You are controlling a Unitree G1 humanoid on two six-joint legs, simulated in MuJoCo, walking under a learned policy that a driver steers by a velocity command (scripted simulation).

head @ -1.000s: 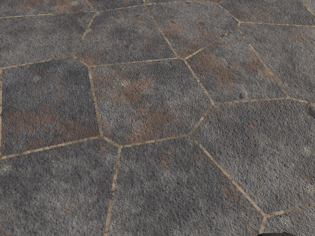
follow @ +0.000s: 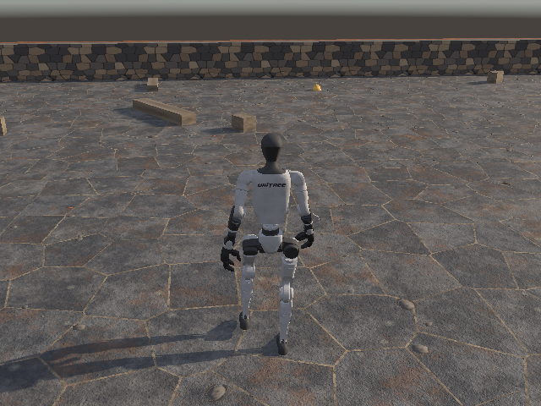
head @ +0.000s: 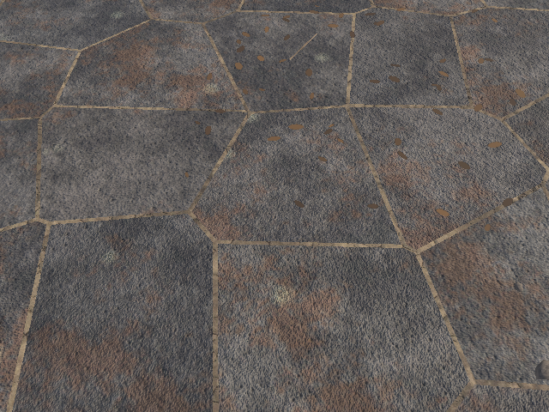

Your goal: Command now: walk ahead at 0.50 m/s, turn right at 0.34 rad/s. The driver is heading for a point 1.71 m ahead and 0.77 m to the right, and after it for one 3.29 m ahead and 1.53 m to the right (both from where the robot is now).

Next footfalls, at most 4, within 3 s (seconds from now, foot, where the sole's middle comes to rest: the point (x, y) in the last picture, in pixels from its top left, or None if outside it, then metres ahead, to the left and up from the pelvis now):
0.16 left None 0.25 0.12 -0.78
0.70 right None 0.45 -0.15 -0.78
1.26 left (381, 293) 0.81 -0.20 -0.78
1.80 right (493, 262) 0.92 -0.52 -0.78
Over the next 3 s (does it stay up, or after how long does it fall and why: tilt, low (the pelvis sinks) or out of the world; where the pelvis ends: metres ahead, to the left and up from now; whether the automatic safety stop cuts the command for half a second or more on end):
stays up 1.35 -0.75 -0.02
